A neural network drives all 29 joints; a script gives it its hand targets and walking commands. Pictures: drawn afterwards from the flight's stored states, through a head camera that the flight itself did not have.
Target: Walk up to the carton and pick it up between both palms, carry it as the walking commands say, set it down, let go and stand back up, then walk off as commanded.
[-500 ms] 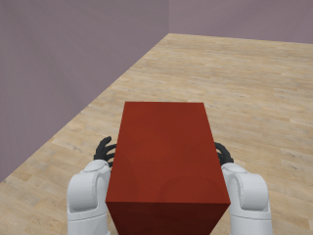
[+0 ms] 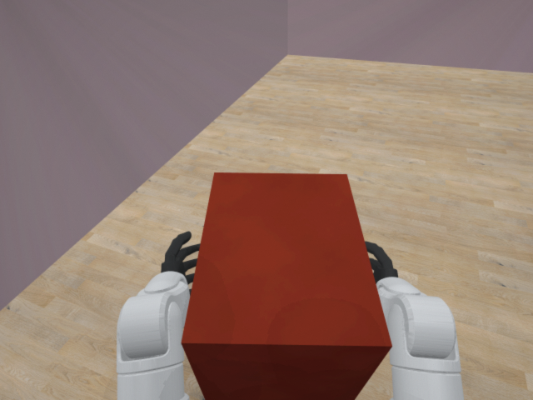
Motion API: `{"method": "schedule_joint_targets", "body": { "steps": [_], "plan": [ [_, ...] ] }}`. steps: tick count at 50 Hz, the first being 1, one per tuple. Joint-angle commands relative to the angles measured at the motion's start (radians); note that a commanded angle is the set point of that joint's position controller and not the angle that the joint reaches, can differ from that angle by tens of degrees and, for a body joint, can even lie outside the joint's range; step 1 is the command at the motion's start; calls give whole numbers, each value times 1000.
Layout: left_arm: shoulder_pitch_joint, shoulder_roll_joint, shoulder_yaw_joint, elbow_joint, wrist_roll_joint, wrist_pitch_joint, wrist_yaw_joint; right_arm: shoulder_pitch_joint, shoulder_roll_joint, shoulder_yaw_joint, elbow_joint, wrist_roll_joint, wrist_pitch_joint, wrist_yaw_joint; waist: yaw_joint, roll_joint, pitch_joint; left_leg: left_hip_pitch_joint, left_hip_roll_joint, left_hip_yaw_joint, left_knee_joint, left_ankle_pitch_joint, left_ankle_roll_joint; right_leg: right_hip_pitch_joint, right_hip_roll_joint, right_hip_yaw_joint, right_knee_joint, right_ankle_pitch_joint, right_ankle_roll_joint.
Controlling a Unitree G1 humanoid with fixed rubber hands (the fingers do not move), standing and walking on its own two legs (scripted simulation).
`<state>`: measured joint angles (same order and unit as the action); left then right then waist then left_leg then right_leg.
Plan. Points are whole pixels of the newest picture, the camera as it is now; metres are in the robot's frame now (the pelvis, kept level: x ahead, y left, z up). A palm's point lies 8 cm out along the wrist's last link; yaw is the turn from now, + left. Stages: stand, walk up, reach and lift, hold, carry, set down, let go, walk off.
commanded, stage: carry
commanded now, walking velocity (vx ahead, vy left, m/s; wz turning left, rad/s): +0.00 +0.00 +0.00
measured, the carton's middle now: (278, 299) +0.30 +0.01 +0.05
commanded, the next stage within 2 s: hold in 0.06 s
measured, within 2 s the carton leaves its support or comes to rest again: neither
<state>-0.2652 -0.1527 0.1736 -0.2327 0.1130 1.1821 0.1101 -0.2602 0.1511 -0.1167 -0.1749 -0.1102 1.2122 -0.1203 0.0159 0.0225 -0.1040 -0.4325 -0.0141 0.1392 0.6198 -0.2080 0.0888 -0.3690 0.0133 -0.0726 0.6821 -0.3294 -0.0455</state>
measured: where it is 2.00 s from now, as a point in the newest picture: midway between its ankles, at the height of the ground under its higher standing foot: outside the picture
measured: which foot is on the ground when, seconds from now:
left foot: down 0.00-1.00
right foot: down 0.00-1.00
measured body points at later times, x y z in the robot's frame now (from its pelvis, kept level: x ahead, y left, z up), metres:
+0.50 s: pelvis -0.02 +0.00 +0.00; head -0.05 +0.00 +0.45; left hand +0.31 +0.15 +0.07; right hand +0.30 -0.15 +0.05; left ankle +0.08 +0.07 -0.72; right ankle +0.02 -0.09 -0.72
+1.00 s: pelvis -0.02 -0.01 +0.00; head -0.06 +0.00 +0.45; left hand +0.30 +0.14 +0.06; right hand +0.29 -0.15 +0.04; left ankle +0.08 +0.07 -0.72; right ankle +0.02 -0.09 -0.72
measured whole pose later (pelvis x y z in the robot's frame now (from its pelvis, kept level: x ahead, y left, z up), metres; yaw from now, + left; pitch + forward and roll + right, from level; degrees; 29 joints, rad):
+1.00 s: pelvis -0.02 -0.01 +0.00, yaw +1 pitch -7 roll +0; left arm -0.32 -0.17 0.21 0.18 0.26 0.75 0.04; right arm -0.33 0.15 -0.29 0.30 -0.14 0.72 0.00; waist 0.00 -0.02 0.03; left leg -0.31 -0.01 0.10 0.62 -0.19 0.07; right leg -0.24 0.04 -0.07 0.66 -0.31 -0.06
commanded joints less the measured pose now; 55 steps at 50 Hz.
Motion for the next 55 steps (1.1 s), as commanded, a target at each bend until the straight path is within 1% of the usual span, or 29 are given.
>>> {"method": "schedule_joint_targets", "body": {
  "steps": [1, 3, 4, 5, 6, 7, 8, 9, 10, 11, 12, 13, 15, 18, 21, 24, 27, 30, 35, 41, 53, 54, 55],
  "plan": [
    [-547, -829, -668, 33, -362, -19, -250, -591, 886, 614, -83, 327, -63, 215, -21, -48, -258, 87, 145, -276, -221, 44, 19, 167, -129, 125, -190, 60, -34],
    [-546, -827, -665, 37, -359, -25, -250, -590, 884, 611, -78, 324, -69, 215, -21, -49, -261, 87, 146, -276, -220, 44, 19, 168, -129, 125, -190, 61, -35],
    [-294, -664, -218, 747, 14, -181, -241, -358, 694, 148, 584, -60, -243, 210, -37, -119, 74, 384, -21, -264, -193, -20, -40, -28, 26, 183, -291, -61, -36],
    [-392, -671, -294, 600, -21, -296, -241, -398, 700, 200, 464, -47, -356, 209, -62, -107, 25, 462, -12, -278, -179, 33, -37, -16, 40, 190, -275, 4, -31],
    [-376, -706, -344, 548, -34, -345, -244, -390, 702, 248, 403, -38, -411, 219, -75, -51, -64, 513, -4, -269, -170, 116, -43, 12, 48, 180, -254, 84, -26],
    [-389, -765, -469, 405, -99, -405, -249, -406, 741, 368, 285, 8, -461, 233, -83, -57, -169, 564, 7, -280, -149, 241, -44, 7, 63, 173, -230, 168, -11],
    [-476, -810, -511, 329, -123, -442, -254, -528, 804, 422, 244, 48, -491, 246, -60, -90, -256, 608, 7, -298, -123, 332, -41, 25, 66, 185, -213, 236, -3],
    [-575, -871, -556, 248, -135, -471, -252, -648, 858, 481, 180, 83, -519, 259, -53, -119, -343, 638, 6, -304, -84, 408, -38, 39, 67, 197, -194, 277, 2],
    [-609, -900, -580, 239, -138, -484, -253, -686, 877, 495, 169, 90, -535, 259, -57, -140, -368, 633, 3, -303, -69, 426, -32, 62, 65, 203, -188, 304, 5],
    [-653, -896, -593, 245, -141, -487, -255, -715, 861, 484, 170, 83, -543, 255, -76, -147, -360, 611, -1, -301, -69, 377, -27, 55, 61, 204, -179, 284, 6],
    [-688, -892, -596, 259, -139, -484, -253, -751, 844, 480, 177, 86, -550, 253, -79, -138, -344, 586, 0, -300, -74, 302, -28, 43, 58, 205, -175, 232, 2],
    [-707, -886, -594, 277, -138, -480, -250, -783, 833, 484, 179, 96, -558, 254, -72, -125, -333, 567, -1, -297, -79, 228, -31, 28, 52, 205, -174, 178, -4],
    [-693, -878, -580, 337, -133, -471, -247, -791, 820, 477, 216, 105, -564, 255, -66, -108, -301, 551, 4, -300, -93, 121, -37, 6, 43, 203, -185, 102, -12],
    [-638, -868, -532, 426, -99, -458, -243, -745, 807, 432, 311, 82, -551, 262, -63, -92, -221, 539, 15, -304, -125, 20, -44, -11, 40, 200, -209, 28, -18],
    [-591, -871, -489, 488, -71, -445, -243, -695, 789, 377, 390, 49, -538, 272, -71, -79, -169, 546, 22, -304, -153, -31, -51, -23, 43, 195, -229, 0, -23],
    [-575, -891, -474, 499, -64, -444, -247, -684, 789, 356, 413, 39, -538, 284, -74, -73, -161, 566, 24, -300, -165, -17, -55, -22, 45, 194, -240, 17, -24],
    [-594, -915, -483, 470, -73, -452, -253, -712, 812, 369, 388, 50, -544, 291, -71, -74, -177, 572, 20, -293, -159, 30, -55, -10, 45, 202, -238, 56, -21],
    [-614, -931, -499, 437, -86, -461, -258, -751, 845, 403, 352, 72, -550, 295, -61, -93, -201, 571, 16, -287, -147, 67, -52, 6, 44, 210, -232, 84, -16],
    [-629, -930, -501, 426, -93, -463, -262, -788, 872, 425, 336, 94, -552, 294, -43, -106, -194, 548, 10, -281, -142, 34, -50, 13, 37, 225, -234, 61, -13],
    [-611, -918, -472, 452, -80, -460, -266, -787, 881, 412, 365, 93, -546, 293, -25, -112, -165, 536, 7, -274, -149, 3, -51, 10, 31, 234, -251, 31, -11],
    [-593, -911, -465, 436, -74, -465, -269, -784, 907, 429, 368, 105, -546, 296, 2, -117, -178, 543, 5, -260, -145, 47, -53, 17, 27, 247, -259, 58, -5],
    [-420, -952, -427, 573, -46, -457, -269, -694, 958, 463, 393, 85, -542, 302, 72, -118, -154, 611, 10, -311, -127, 67, -20, -13, -24, 304, -273, 22, -16],
    [-464, -953, -437, 566, -51, -465, -273, -708, 959, 452, 399, 82, -549, 303, 52, -129, -141, 627, 13, -314, -123, 70, -19, -44, -25, 305, -278, 4, -14]
  ]
}}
